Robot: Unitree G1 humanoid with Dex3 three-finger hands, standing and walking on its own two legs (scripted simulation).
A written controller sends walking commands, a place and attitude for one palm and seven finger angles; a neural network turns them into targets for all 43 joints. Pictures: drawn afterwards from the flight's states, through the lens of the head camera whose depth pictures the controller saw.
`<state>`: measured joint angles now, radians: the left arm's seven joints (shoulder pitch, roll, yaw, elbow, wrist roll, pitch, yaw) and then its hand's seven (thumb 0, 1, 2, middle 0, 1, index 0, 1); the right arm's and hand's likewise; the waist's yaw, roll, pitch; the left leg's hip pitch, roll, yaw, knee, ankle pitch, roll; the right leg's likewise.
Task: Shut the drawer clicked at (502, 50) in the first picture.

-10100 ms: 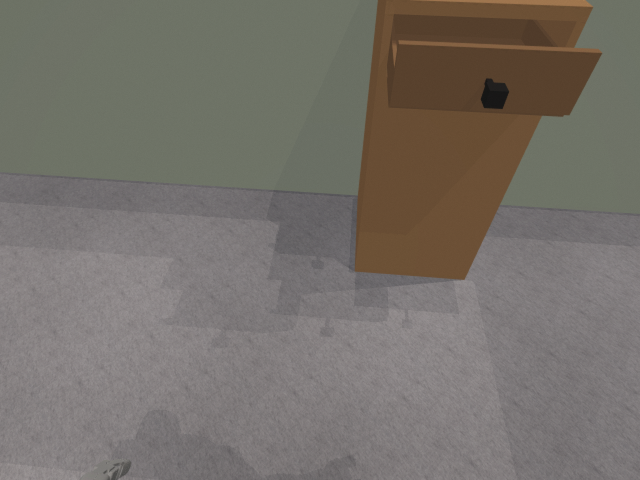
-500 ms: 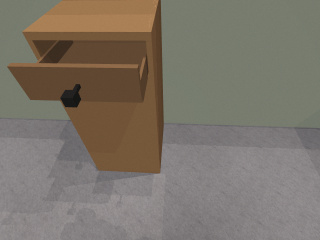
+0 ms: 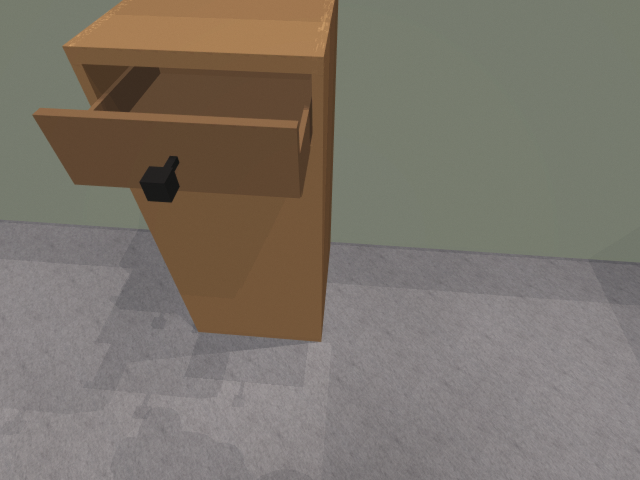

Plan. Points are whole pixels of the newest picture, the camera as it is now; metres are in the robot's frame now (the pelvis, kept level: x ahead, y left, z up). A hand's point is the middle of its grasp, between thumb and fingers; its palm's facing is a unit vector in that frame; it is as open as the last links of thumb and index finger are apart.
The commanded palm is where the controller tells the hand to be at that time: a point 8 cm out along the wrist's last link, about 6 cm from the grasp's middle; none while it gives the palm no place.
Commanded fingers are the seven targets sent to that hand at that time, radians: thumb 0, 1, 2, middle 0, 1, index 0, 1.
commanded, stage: look again from close up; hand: left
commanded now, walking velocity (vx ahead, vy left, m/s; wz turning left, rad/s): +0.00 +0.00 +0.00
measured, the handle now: (165, 175) +0.50 +0.26 +0.11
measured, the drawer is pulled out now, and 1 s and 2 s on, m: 0.16 0.16 0.16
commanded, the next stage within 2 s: shuffle to correct the standing spot in 0.34 s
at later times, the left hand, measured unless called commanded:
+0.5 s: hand out of the picture +0.01 +0.19 -0.17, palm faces +0.01 -0.98 -0.19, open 7.4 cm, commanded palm none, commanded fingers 0.00 0.90 0.90 -0.20 -0.30 -0.20 -0.30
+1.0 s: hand out of the picture +0.10 +0.22 -0.17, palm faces +0.03 -0.97 -0.22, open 7.3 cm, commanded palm none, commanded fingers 0.00 0.90 0.90 -0.20 -0.30 -0.20 -0.30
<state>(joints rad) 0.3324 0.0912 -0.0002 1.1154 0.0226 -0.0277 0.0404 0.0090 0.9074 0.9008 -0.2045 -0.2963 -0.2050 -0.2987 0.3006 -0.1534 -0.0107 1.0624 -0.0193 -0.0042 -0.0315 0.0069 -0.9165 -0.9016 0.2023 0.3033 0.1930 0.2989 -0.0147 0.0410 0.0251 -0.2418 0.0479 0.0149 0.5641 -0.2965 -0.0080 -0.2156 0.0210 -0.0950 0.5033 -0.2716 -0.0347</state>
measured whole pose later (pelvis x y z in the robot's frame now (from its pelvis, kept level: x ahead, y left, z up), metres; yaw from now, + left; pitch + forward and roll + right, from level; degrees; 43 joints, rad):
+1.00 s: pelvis +0.06 +0.04 +0.00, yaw +0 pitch -1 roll +1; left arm 0.22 0.16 0.03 1.04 0.02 0.01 0.04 0.01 0.92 0.90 -0.20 -0.30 -0.20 -0.30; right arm 0.31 -0.13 0.02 1.08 -0.02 -0.02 -0.05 0.00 -0.91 -0.90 0.20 0.30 0.19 0.30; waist 0.00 0.00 0.08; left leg -0.10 -0.06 0.07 0.44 -0.33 0.07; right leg -0.34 -0.05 -0.06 0.69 -0.34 -0.01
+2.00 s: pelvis +0.04 +0.02 +0.00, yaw +2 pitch -3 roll +0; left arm 0.23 0.25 0.01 1.03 0.02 -0.01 0.02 0.01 0.90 0.90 -0.20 -0.30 -0.20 -0.30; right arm 0.25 -0.29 -0.01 1.03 -0.02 -0.01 -0.02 0.00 -0.91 -0.90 0.20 0.30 0.19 0.30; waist 0.00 0.01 0.00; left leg -0.11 -0.01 0.04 0.46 -0.31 0.03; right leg -0.23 0.00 -0.11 0.45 -0.17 -0.05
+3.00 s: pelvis +0.05 +0.05 +0.01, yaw +1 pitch -2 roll +0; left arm 0.39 0.17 0.02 0.77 -0.06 0.08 0.05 0.02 0.93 0.90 -0.21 -0.30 -0.21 -0.30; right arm 0.30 -0.17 0.03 1.04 0.01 -0.06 -0.04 0.01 -0.91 -0.90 0.21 0.30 0.20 0.30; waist 0.01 -0.02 0.04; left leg -0.06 -0.05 0.06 0.40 -0.30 0.06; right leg -0.22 -0.03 -0.08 0.44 -0.18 -0.01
